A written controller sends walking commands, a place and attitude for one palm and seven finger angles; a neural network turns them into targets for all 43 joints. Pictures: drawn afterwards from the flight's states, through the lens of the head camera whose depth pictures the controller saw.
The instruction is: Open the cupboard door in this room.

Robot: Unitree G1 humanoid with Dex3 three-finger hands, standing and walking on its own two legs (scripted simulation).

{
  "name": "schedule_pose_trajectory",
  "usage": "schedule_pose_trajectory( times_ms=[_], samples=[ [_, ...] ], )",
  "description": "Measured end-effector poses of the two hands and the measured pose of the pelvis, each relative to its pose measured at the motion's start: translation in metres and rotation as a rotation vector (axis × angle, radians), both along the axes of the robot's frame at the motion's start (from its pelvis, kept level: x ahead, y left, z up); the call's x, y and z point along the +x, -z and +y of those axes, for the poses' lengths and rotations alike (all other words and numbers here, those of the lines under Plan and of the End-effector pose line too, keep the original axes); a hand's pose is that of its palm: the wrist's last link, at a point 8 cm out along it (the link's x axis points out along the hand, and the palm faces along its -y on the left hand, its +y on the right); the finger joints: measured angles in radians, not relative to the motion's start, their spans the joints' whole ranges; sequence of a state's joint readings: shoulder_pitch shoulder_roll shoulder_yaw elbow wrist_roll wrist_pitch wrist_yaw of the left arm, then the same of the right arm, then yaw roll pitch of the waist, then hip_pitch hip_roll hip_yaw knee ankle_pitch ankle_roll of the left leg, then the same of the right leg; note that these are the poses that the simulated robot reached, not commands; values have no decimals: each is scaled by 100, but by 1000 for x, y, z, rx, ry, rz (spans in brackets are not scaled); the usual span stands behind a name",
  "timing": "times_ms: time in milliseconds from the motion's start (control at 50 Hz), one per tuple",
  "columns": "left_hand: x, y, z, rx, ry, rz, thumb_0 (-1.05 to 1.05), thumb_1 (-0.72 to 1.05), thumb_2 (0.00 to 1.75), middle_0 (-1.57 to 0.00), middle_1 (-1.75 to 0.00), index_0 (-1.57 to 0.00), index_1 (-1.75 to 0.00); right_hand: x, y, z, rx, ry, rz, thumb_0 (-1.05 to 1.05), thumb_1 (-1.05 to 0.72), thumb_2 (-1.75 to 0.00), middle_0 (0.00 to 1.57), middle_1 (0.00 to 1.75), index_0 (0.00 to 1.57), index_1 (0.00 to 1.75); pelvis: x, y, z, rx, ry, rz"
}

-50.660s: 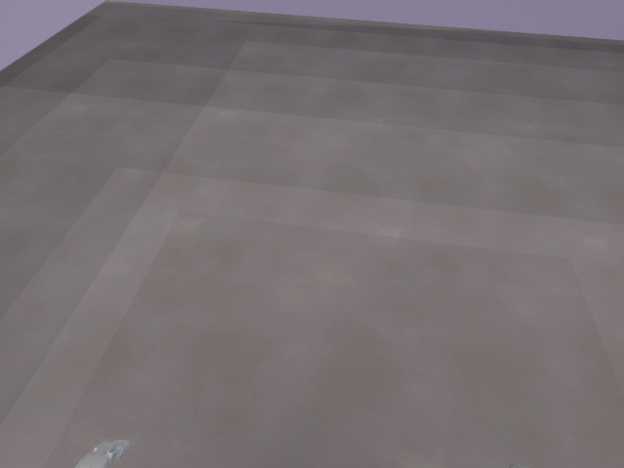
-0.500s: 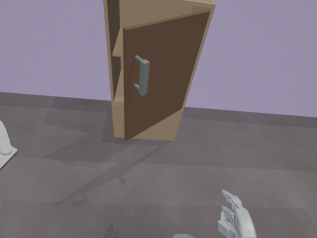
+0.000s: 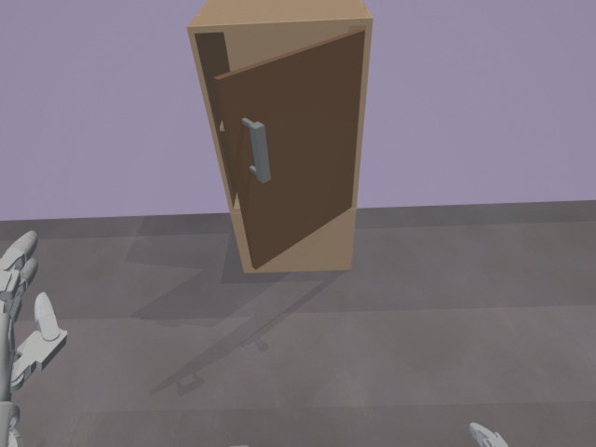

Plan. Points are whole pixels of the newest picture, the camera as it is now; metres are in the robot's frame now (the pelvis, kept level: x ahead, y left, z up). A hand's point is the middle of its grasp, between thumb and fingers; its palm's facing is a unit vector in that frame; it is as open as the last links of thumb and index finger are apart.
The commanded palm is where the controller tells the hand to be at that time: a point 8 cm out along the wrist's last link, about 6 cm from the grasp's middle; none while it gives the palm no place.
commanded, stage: stop stepping back and stand still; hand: left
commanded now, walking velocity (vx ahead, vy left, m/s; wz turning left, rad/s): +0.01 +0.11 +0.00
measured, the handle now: (255, 150) +0.73 +0.14 +0.04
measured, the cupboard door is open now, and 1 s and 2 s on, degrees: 40 40 40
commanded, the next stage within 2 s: let the arm hang, fingers relaxed in 0.06 s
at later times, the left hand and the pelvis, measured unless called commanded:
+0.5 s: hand out of the picture +0.08 +0.17 -0.17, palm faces +0.10 -0.97 -0.20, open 6.9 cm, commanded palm none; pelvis +0.00 +0.00 -0.03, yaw +3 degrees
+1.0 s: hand out of the picture +0.03 +0.19 -0.17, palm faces +0.07 -0.98 -0.21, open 7.3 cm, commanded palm none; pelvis +0.01 +0.02 +0.00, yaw +2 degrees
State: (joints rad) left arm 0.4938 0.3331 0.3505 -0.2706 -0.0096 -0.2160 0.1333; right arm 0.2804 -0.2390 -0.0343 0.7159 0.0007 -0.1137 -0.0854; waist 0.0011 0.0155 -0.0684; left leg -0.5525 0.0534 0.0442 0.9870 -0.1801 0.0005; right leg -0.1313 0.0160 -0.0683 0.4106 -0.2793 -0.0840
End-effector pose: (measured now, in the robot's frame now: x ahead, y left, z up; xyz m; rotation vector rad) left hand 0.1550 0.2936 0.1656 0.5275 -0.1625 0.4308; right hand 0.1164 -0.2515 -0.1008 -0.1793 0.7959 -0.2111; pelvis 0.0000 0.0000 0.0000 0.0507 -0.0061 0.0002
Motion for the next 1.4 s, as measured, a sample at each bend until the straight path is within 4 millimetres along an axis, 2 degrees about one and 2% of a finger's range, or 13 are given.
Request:
schedule_pose_trajectory(
  times_ms=[100,180,220,260,300,380,440,460,600,700,1020,1240,1400],
  samples=[
    [9,-15,-4,42,57,-57,2,88,90,-22,-30,-21,-30,11,-10,6,-31,-25,-7,2,-90,-90,21,30,20,30,5,0,3,3,9,9],
    [20,-24,8,108,90,-122,2,88,90,-22,-30,-21,-30,31,-11,14,-49,-54,-56,1,-90,-90,21,30,20,30,15,10,14,-38,8,25],
    [38,16,20,43,73,43,1,89,90,-21,-30,-21,-30,38,1,19,-22,-91,-21,1,-90,-90,20,30,20,30,12,15,21,-33,-23,29],
    [48,78,24,-92,23,296,0,89,90,-21,-30,-20,-30,39,13,25,-1,-117,20,1,-90,-90,20,30,20,30,9,16,26,-32,-39,29],
    [42,144,14,-221,-5,553,1,90,90,-20,-29,-20,-30,34,23,32,18,-131,54,1,-90,-90,20,30,20,30,6,17,27,-29,-49,21],
    [-10,249,-37,-427,10,961,1,90,90,-20,-29,-19,-30,8,38,39,62,-131,156,1,-90,-90,21,30,20,30,2,21,17,4,-25,2],
    [-65,301,-76,-549,4,1159,1,91,90,-20,-29,-20,-30,-14,55,34,86,-114,257,1,-90,-90,21,30,20,30,3,30,4,28,-8,-6],
    [-75,307,-77,-595,-56,1143,-2,95,90,-21,-29,-20,-30,-22,60,32,90,-108,299,1,-90,-90,21,30,20,30,2,32,0,18,-18,-9],
    [-135,305,-54,-594,-214,1315,-5,98,90,-21,-30,-21,-30,-66,57,16,70,-61,536,1,-91,-90,21,30,20,30,8,15,-4,-50,-62,9],
    [-155,309,-43,-612,-271,1412,-2,94,90,-21,-29,-20,-30,-86,51,17,43,-28,588,1,-91,-90,20,30,20,30,14,11,2,-61,-65,20],
    [-134,309,-52,-625,-190,1407,1,93,90,-21,-29,-20,-30,-104,52,55,106,-20,600,1,-92,-90,20,30,20,30,11,1,16,-48,-38,-21],
    [-147,311,-51,-632,-194,1451,1,91,90,-20,-29,-20,-30,-129,51,61,115,11,656,1,-91,-90,20,30,20,30,11,1,21,-48,-31,-20],
    [-157,313,-52,-646,-202,1486,1,90,90,-20,-29,-20,-30,-134,49,61,106,21,674,1,-91,-90,20,30,20,30,11,1,24,-48,-29,-17]
  ],
)
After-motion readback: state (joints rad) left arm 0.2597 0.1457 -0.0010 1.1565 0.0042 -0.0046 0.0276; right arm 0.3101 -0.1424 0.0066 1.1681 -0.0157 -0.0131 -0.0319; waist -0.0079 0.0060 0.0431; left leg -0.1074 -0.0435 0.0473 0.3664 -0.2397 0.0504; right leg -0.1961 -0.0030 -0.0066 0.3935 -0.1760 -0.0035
